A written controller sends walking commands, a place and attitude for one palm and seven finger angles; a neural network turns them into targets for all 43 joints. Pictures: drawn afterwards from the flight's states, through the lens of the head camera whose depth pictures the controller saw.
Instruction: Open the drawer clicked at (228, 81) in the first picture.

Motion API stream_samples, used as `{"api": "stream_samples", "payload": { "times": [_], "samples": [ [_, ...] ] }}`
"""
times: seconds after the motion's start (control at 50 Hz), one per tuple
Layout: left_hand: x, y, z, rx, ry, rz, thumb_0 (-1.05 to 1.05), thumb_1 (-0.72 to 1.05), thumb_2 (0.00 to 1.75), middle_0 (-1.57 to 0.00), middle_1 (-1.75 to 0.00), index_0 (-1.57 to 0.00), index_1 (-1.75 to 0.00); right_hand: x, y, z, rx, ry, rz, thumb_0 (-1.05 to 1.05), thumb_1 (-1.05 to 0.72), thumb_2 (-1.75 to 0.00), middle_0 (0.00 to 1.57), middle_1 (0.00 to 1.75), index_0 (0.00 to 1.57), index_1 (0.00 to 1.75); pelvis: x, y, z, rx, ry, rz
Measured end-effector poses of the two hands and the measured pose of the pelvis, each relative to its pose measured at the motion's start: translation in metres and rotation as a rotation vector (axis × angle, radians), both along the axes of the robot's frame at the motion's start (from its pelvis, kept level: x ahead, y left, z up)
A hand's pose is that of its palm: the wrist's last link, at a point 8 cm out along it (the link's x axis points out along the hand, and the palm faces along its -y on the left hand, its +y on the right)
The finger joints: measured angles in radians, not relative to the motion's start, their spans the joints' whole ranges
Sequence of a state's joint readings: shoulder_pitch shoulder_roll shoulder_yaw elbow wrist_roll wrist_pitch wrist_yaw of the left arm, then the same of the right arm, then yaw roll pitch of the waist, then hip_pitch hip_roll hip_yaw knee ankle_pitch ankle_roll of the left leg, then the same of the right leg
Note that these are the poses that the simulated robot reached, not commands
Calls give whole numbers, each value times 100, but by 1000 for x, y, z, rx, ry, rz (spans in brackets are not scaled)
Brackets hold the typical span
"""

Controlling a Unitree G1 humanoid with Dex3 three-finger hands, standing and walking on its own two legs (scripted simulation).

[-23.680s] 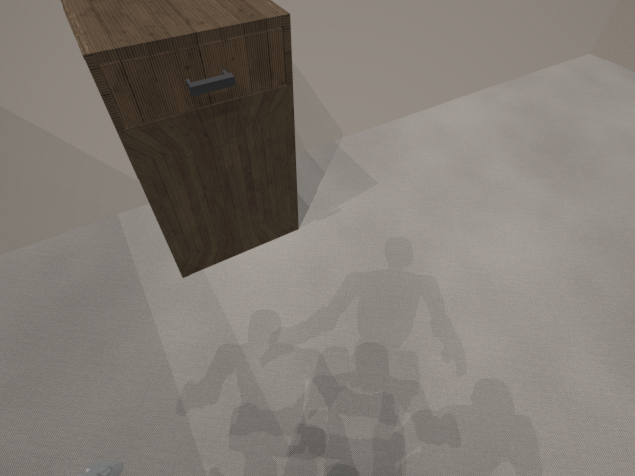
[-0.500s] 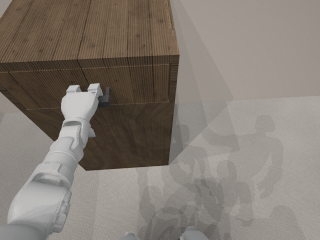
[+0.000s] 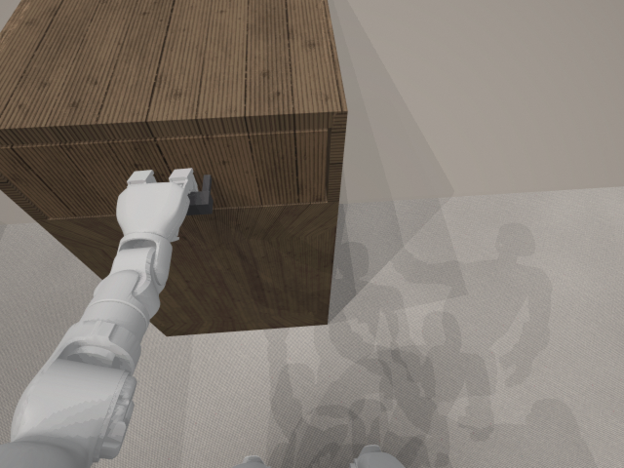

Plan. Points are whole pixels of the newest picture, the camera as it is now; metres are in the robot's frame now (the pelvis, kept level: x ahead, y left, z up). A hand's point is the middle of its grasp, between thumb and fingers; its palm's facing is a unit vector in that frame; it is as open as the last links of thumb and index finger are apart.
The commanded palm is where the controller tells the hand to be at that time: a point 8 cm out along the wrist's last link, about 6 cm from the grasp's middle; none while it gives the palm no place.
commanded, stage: pull the drawer open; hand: left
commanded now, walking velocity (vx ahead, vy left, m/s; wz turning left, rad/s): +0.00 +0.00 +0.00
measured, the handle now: (171, 193) +0.50 +0.20 +0.02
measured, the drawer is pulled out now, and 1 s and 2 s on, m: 0.00 0.04 0.24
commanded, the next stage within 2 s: none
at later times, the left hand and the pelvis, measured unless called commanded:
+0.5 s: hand (167, 250) +0.41 +0.20 -0.01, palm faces -0.01 -0.06 -1.00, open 5.6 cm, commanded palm +0.38 +0.21 +0.05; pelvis +0.03 +0.01 +0.01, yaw -2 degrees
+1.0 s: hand (165, 254) +0.40 +0.20 +0.00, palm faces -0.05 -0.03 -1.00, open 5.7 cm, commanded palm +0.38 +0.21 +0.05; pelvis +0.01 -0.01 +0.01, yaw +1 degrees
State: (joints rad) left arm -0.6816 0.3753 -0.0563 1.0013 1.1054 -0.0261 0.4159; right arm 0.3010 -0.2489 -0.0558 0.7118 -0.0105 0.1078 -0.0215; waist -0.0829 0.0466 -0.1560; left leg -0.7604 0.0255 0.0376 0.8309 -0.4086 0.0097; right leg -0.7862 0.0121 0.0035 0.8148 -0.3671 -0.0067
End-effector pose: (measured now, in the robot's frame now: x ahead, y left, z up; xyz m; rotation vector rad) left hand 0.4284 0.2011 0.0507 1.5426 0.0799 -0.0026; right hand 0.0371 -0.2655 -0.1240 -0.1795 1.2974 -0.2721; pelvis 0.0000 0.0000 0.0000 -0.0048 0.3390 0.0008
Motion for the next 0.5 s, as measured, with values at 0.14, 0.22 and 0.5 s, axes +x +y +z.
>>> {"api": "stream_samples", "payload": {
  "times": [0.14, 0.22, 0.5],
  "samples": [
    [-1, 0, -1, -10, -8, -2, 0, 70, 79, -34, -135, -41, -135, 3, -1, 1, 5, -3, -9, 0, -91, -90, 20, 30, 20, 30, 4, 0, 1, 0, -2, -8],
    [-3, 1, -1, -18, -14, -4, 0, 71, 78, -32, -135, -40, -135, 8, 0, 3, 11, -8, -18, 0, -91, -90, 20, 30, 20, 30, 9, 1, 3, 1, -3, -19],
    [-36, -1, -2, -31, -39, 7, 1, 72, 79, -29, -135, -40, -135, 65, 8, 15, 35, -115, 7, 0, -91, -90, 20, 30, 20, 30, 30, 5, 13, -4, -39, -25]
  ]
}}
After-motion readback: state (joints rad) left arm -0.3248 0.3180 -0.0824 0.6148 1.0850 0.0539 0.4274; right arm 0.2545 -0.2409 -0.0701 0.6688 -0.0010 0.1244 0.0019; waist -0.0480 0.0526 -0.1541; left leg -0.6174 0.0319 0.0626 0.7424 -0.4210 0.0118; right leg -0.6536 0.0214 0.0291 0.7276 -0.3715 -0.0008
